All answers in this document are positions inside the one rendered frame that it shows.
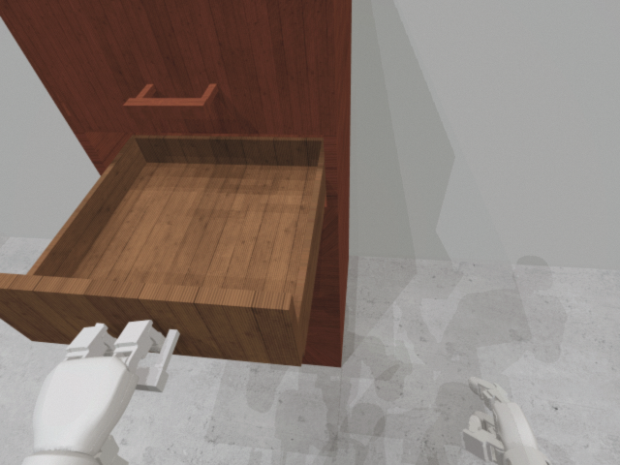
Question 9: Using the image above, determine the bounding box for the drawer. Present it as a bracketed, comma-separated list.
[0, 135, 326, 366]

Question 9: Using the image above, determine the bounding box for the left robot hand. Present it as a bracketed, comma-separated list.
[32, 320, 166, 465]

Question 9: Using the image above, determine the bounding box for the right robot hand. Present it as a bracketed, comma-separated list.
[463, 377, 540, 465]

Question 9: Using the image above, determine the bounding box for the cabinet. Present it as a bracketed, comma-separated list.
[0, 0, 352, 367]

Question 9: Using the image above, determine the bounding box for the handle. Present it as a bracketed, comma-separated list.
[95, 323, 180, 392]
[123, 98, 211, 119]

